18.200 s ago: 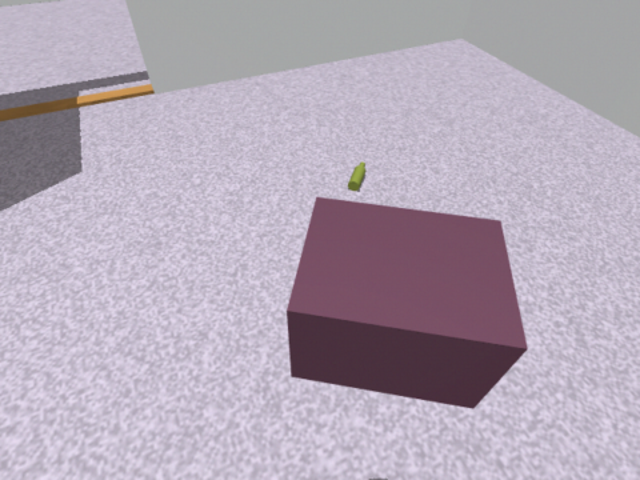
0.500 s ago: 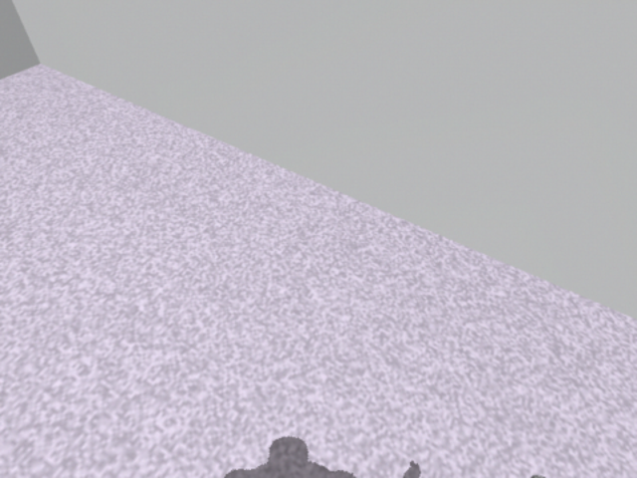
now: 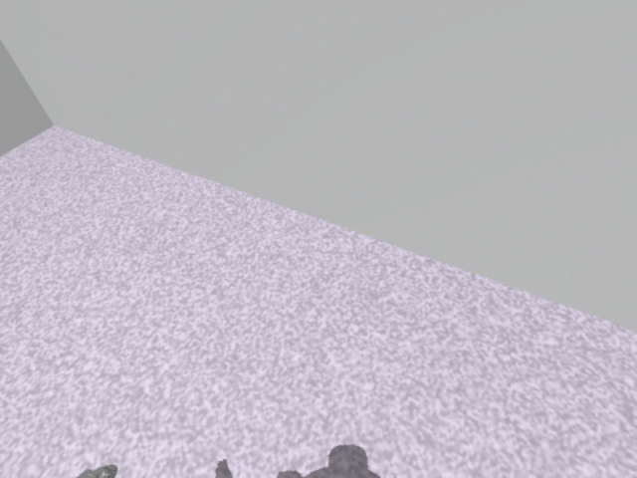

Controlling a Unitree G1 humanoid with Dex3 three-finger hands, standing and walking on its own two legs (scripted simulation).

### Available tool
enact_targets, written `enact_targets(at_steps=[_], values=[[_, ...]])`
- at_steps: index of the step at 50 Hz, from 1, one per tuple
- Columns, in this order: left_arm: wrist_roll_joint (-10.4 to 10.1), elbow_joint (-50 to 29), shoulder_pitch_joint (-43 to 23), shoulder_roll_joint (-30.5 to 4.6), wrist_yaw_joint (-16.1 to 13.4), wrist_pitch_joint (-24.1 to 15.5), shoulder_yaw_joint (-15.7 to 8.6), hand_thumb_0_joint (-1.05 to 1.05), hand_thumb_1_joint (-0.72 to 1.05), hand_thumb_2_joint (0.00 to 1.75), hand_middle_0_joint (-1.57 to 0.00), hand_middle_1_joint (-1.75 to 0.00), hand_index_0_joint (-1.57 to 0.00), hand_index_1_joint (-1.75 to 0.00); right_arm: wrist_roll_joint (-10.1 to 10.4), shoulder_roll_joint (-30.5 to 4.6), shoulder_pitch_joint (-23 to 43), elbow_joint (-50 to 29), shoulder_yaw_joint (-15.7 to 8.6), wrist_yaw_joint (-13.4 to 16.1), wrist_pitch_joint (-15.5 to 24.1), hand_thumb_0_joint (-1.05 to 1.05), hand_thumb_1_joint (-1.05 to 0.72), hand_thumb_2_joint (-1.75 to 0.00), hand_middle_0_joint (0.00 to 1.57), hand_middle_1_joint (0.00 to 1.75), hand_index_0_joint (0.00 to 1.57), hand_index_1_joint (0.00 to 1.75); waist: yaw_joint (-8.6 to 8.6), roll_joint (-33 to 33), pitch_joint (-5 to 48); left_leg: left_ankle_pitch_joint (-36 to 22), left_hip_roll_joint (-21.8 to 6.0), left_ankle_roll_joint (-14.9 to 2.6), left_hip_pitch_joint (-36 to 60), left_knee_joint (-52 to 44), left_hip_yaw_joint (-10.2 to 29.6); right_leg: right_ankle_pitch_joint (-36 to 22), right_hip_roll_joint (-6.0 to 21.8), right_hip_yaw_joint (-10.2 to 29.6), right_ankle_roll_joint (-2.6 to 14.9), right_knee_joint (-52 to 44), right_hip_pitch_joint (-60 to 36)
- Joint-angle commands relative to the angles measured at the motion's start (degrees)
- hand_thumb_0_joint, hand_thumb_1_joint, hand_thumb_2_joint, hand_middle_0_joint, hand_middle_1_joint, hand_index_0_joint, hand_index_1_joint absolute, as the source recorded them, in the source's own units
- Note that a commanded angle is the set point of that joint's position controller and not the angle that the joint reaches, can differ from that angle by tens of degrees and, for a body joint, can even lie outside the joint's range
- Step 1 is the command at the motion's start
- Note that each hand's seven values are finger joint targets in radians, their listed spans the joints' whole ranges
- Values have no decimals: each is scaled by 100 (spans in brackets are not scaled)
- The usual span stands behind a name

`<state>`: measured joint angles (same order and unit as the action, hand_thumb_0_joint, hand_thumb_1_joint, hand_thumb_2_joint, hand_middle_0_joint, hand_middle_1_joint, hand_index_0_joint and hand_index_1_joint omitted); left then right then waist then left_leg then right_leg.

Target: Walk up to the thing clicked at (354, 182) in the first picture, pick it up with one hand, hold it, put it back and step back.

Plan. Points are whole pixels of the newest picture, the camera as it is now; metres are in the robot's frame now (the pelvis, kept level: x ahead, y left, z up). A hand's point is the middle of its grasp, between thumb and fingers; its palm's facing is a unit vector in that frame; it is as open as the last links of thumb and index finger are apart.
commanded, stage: walk up
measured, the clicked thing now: out of the picture +0.01 +1.35 -0.74
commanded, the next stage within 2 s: none
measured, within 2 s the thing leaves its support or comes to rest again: neither
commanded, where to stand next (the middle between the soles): +0.62 +0.02 m, yaw +1 degrees
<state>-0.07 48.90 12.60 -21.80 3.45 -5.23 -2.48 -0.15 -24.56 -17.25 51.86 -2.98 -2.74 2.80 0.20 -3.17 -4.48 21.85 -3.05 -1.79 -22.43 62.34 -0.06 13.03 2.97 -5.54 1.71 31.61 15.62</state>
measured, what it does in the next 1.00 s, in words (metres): walks ahead, turning left: left foot, then right foot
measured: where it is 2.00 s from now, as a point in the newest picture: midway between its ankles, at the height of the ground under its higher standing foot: (356, 360)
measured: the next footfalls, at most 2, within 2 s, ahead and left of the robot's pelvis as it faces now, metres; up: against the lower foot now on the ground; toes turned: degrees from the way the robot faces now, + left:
left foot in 0.26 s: +0.26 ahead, +0.15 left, +0.00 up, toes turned +7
right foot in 0.70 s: +0.43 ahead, -0.13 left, +0.00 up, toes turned +6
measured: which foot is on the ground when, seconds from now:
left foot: up 0.00-0.24, down 0.26-0.72, up 0.74-1.00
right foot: down 0.00-0.28, up 0.30-0.68, down 0.70-1.00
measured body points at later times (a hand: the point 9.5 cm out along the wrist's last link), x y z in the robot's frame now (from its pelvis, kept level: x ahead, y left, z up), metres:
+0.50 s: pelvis +0.20 +0.04 +0.00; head +0.21 +0.06 +0.45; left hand +0.25 +0.36 -0.12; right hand +0.27 -0.28 -0.09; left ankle +0.22 +0.15 -0.73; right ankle +0.25 -0.12 -0.68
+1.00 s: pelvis +0.38 -0.04 +0.01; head +0.39 -0.03 +0.46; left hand +0.39 +0.30 -0.09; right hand +0.57 -0.33 -0.09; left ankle +0.42 +0.13 -0.69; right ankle +0.39 -0.14 -0.73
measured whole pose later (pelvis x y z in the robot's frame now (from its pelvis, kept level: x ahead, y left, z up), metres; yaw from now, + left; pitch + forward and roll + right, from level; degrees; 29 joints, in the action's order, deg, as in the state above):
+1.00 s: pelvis +0.38 -0.04 +0.01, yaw +20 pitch -2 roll +0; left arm 2.0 43.7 10.0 -23.4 4.8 -1.1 -3.2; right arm -0.7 -25.6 -16.0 49.2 -3.4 -4.5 -0.3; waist 2.1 1.6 -4.5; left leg 11.5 -5.2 -0.5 -27.9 45.4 -4.4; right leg 15.7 3.6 -13.0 1.7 23.4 5.2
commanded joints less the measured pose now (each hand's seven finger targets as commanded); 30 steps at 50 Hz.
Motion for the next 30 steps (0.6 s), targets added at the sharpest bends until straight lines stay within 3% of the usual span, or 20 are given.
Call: enact_targets(at_steps=[1, 3, 8, 9, 11, 12, 13, 14, 15, 16, 17, 18, 19, 21, 25, 28, 29, 30], values=[[5, -326, 342, -1642, -142, -114, -477, 0, 90, 90, -20, -30, -20, -30, -44, -1017, -242, -365, -351, -46, 136, 0, -90, -90, 20, 30, 20, 30, 102, 1200, 133, -533, -304, 142, -740, -958, 69, -278, 1238, 1170, 1137, -1747, -398], [45, -387, 276, -1716, -124, -112, -519, 0, 90, 90, -20, -30, -20, -30, -88, -963, 8, -426, -343, -103, 139, 0, -90, -90, 20, 30, 20, 30, 139, 1214, 94, -663, -376, 234, -789, -1687, -65, 344, 1262, 1017, 1215, -1829, -380], [55, -412, 417, -1772, -63, -81, -493, 0, 90, 90, -20, -30, -20, -30, -98, -884, 546, -531, -379, -162, 226, 0, -90, -90, 20, 30, 20, 30, 261, 968, 89, -1445, -201, 161, -27, -2798, -347, 679, 1192, 800, 1015, -1590, -158], [54, -415, 379, -1801, -58, -64, -499, 0, 90, 90, -20, -30, -20, -30, -93, -903, 515, -515, -393, -163, 235, 0, -90, -90, 20, 30, 20, 30, 199, 976, 79, -1382, -161, 125, 164, -2846, -425, 782, 1220, 796, 982, -1529, -70], [93, -480, 95, -1809, -68, -33, -460, 0, 90, 90, -20, -30, -20, -30, -99, -1039, 20, -354, -455, -124, 263, 0, -90, -90, 20, 30, 20, 30, -189, 736, 212, -1202, -76, 28, 1095, -2982, -451, 715, 1189, 724, 836, -943, 355], [106, -489, 278, -1569, -82, -21, -366, 0, 90, 90, -20, -30, -20, -30, -102, -1232, -433, -209, -517, -69, 309, 0, -90, -90, 20, 30, 20, 30, -392, 148, 513, -818, 56, -91, 2007, -3182, -396, -147, 889, 417, 673, 160, 630], [55, -459, 533, -1246, -108, -10, -242, 0, 90, 90, -20, -30, -20, -30, -171, -1577, -1054, -97, -630, 10, 359, 0, -90, -90, 20, 30, 20, 30, -672, -958, 875, 123, -595, -397, 2724, -3831, 646, -302, 397, -54, 406, 2030, 1166], [-32, -488, 700, -1034, -112, 20, -217, 0, 90, 90, -20, -30, -20, -30, -168, -2049, -1188, -266, -724, 67, 386, 0, -90, -90, 20, 30, 20, 30, -617, -1538, 843, 733, -2017, -903, 3226, -4815, 3563, 1538, -558, 146, 98, 3176, 2566], [15, -344, 556, -1604, -212, 70, -330, 0, 90, 90, -20, -30, -20, -30, 28, -2056, -978, -338, -747, 68, 357, 0, -90, -90, 20, 30, 20, 30, -599, -621, 864, 408, -2311, -1369, 2902, -4789, 3794, 1698, -172, 832, 181, 3656, 2479], [-2, -261, 522, -1644, -228, 84, -287, 0, 90, 90, -20, -30, -20, -30, 47, -1831, -641, -400, -657, 102, 335, 0, -90, -90, 20, 30, 20, 30, -389, -169, 550, -210, -2063, -1276, 2429, -4667, 2923, 1351, -15, 1109, 150, 3813, 2369], [-50, -162, 677, -1560, -216, 84, -285, 0, 90, 90, -20, -30, -20, -30, 45, -1627, -415, -495, -553, 134, 340, 0, -90, -90, 20, 30, 20, 30, -257, -176, 450, -1006, -1805, -1158, 2268, -4574, 2184, 1046, 89, 1146, 134, 3661, 2243], [-52, -56, 753, -1522, -202, 101, -284, 0, 90, 90, -20, -30, -20, -30, 44, -1478, -285, -539, -494, 154, 350, 0, -90, -90, 20, 30, 20, 30, -159, -222, 354, -1402, -1582, -982, 1903, -4529, 1597, 887, 211, 1151, 105, 3324, 2008], [-46, 20, 844, -1482, -166, 130, -295, 0, 90, 90, -20, -30, -20, -30, 55, -1386, -199, -530, -439, 149, 367, 0, -90, -90, 20, 30, 20, 30, -67, -415, 242, -1663, -1434, -902, 1502, -4597, 1122, 755, 279, 1050, 57, 3067, 1748], [-8, 69, 933, -1400, -83, 191, -300, 0, 90, 90, -20, -30, -20, -30, 8, -1407, -38, -624, -433, 138, 380, 0, -90, -90, 20, 30, 20, 30, -19, -617, 169, -1308, -1290, -954, 1185, -4775, 747, 540, 281, 836, -96, 2642, 1447], [91, -98, 362, -1331, 43, 222, -327, 0, 90, 90, -20, -30, -20, -30, -17, -1537, -107, -681, -487, 112, 381, 0, -90, -90, 20, 30, 20, 30, -170, -561, -50, -382, -1387, -1179, 1164, -5031, 642, 237, 443, 595, -194, 1665, 1550], [85, -136, 90, -1269, 110, 190, -361, 0, 90, 90, -20, -30, -20, -30, -25, -1546, -54, -716, -485, 83, 368, 0, -90, -90, 20, 30, 20, 30, -149, -556, -173, 124, -1245, -1036, 831, -5040, 422, -247, 411, 459, -141, 923, 1108], [81, -145, 36, -1263, 122, 170, -364, 0, 90, 90, -20, -30, -20, -30, -27, -1535, 18, -718, -475, 76, 354, 0, -90, -90, 20, 30, 20, 30, -144, -527, -135, 50, -1158, -992, 897, -4935, 325, -334, 334, 367, -122, 665, 1006], [201, -687, -1121, -1418, 197, 178, -458, 0, 90, 90, -20, -30, -20, -30, -14, -1499, -392, -656, -434, 62, 80, 0, -90, -90, 20, 30, 20, 30, -247, 186, -125, -713, -1153, -1189, 548, -4937, 1997, 711, -242, 411, -274, 795, 829]])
